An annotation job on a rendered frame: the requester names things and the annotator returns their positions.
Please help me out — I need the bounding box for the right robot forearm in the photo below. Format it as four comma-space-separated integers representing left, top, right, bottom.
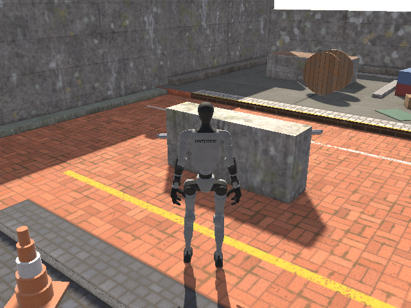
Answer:
227, 156, 240, 188

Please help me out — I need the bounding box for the right robot upper arm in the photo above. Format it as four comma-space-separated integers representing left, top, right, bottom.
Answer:
219, 130, 234, 166

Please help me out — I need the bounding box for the robot left hand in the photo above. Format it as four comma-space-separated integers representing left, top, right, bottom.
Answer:
171, 188, 186, 205

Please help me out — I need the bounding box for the robot right hand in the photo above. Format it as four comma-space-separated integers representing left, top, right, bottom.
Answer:
227, 187, 241, 205

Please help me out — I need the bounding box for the left robot upper arm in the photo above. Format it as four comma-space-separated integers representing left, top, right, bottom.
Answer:
177, 130, 192, 166

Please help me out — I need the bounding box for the robot left shin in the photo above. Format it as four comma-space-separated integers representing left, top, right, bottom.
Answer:
184, 212, 193, 254

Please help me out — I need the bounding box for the right robot foot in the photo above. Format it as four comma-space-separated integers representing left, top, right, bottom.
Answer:
214, 251, 223, 268

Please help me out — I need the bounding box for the left robot forearm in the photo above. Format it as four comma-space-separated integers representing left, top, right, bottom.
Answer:
171, 157, 184, 189

